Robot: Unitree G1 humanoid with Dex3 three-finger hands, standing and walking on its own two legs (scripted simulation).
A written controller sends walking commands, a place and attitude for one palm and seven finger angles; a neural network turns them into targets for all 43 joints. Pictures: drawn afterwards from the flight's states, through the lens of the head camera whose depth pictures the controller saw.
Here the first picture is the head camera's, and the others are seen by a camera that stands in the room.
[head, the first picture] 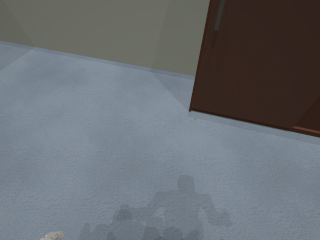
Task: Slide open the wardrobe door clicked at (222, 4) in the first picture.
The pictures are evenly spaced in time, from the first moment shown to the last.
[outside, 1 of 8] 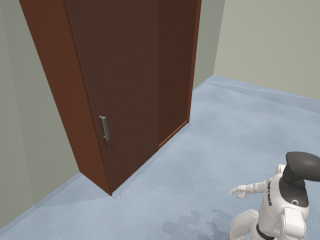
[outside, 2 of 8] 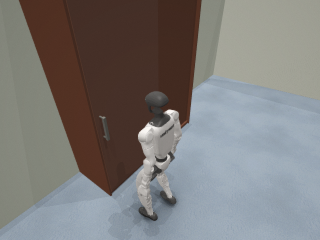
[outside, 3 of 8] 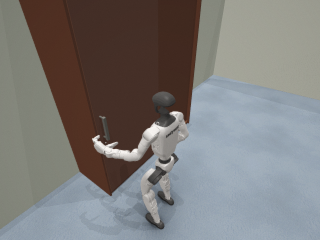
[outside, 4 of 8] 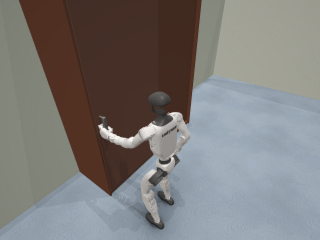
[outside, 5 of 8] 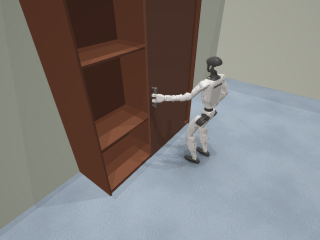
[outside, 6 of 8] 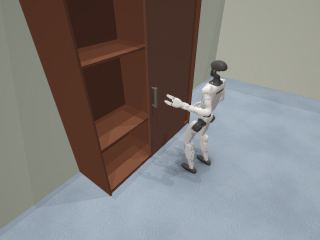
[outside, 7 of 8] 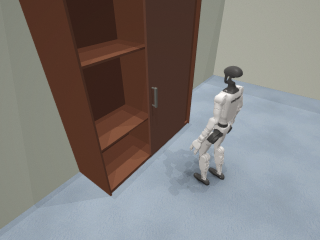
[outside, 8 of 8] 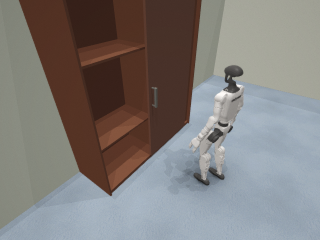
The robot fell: no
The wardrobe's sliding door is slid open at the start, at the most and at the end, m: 0.00 0.66 0.66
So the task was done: yes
